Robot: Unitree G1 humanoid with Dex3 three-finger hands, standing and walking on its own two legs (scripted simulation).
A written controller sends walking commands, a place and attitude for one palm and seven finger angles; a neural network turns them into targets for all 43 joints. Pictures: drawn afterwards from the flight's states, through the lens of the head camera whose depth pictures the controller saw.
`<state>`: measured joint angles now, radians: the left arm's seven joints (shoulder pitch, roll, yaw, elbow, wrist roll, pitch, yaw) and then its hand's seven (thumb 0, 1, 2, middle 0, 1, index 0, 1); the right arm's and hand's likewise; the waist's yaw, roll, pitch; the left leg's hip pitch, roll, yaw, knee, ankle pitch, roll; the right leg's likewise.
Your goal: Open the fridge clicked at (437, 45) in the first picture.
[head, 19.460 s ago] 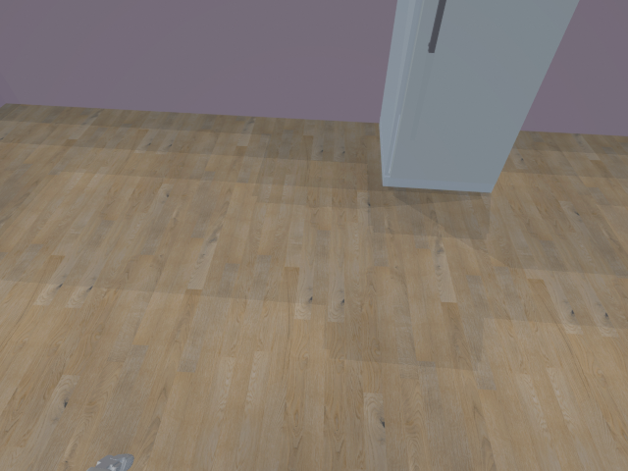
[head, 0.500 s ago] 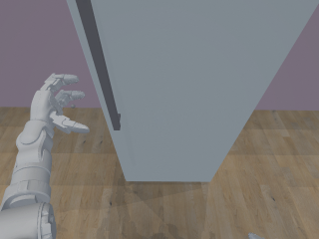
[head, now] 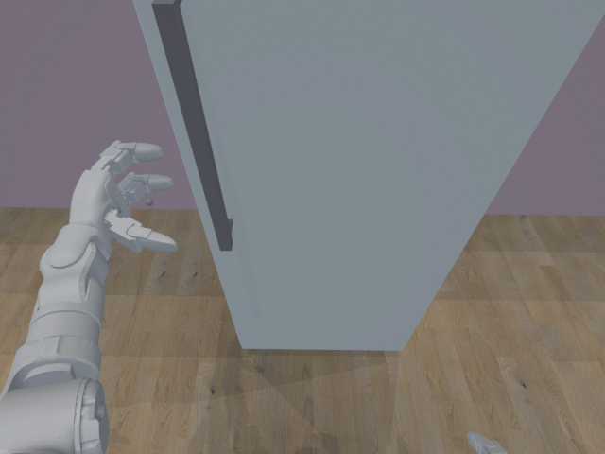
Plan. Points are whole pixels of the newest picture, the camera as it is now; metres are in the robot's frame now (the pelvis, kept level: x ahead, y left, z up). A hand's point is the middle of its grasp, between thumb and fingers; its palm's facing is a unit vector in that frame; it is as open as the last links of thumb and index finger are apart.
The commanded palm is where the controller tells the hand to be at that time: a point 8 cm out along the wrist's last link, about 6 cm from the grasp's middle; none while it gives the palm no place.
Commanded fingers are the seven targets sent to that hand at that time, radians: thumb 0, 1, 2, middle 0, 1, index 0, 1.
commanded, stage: move the hooked fingers beside the handle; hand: left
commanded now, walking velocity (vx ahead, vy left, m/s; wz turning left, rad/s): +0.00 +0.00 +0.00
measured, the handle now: (207, 150) +0.48 +0.15 +0.15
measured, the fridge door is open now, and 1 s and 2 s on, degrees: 0 0 0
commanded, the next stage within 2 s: feel for the door with the fingertips in 0.68 s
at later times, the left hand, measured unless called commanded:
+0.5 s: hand (156, 201) +0.40 +0.21 +0.12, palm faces -0.01 -1.00 +0.00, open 14.0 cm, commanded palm +0.38 +0.26 +0.12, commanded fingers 0.00 -0.50 0.30 -0.30 -1.20 -0.30 -1.20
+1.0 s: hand (170, 208) +0.40 +0.19 +0.12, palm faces -0.03 -1.00 +0.00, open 14.0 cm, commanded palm +0.37 +0.24 +0.12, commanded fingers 0.00 -0.50 0.30 -0.30 -1.20 -0.30 -1.20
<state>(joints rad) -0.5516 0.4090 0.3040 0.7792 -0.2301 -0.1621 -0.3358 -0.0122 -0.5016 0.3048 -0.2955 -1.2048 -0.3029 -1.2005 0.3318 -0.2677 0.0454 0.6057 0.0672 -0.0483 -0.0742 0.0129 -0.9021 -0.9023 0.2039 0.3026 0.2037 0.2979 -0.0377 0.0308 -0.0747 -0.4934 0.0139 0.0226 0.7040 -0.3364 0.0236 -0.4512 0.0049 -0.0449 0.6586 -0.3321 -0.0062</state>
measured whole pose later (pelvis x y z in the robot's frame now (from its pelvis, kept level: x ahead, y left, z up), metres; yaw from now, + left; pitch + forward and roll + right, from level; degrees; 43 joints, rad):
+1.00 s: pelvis -0.01 +0.00 +0.00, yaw +1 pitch +7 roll -1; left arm -0.55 0.34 0.24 0.72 -0.22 -0.15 -0.27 -0.01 -0.50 0.30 -0.30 -1.20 -0.30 -1.20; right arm 0.30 -0.27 0.04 0.61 0.06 -0.06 -0.07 0.01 -0.90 -0.90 0.20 0.30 0.20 0.30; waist -0.03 0.03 -0.06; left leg -0.49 0.01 0.01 0.70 -0.32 0.02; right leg -0.45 0.00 -0.05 0.66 -0.33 -0.01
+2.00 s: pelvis +0.00 +0.00 +0.00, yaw -1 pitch +8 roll -1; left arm -0.64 0.34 0.28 0.85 -0.19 -0.22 -0.23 -0.01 -0.50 0.30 -0.33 -1.22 -0.33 -1.22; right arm 0.34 -0.26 0.03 0.63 0.05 -0.03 -0.06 0.01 -0.90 -0.90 0.20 0.30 0.20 0.30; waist -0.05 0.03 -0.07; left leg -0.51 0.02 0.03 0.71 -0.34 0.02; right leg -0.48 0.01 -0.03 0.67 -0.33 -0.01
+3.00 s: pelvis +0.00 -0.01 +0.00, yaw -1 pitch +8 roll -1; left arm -0.60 0.27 0.21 0.78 -0.17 -0.21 -0.14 -0.01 -0.50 0.30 -0.31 -1.22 -0.31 -1.21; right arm 0.35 -0.26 0.02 0.65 0.05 -0.03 -0.04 0.01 -0.90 -0.90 0.20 0.30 0.20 0.30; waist -0.05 0.03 -0.07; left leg -0.50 0.02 0.03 0.70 -0.34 0.01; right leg -0.47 0.02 -0.04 0.67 -0.34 -0.02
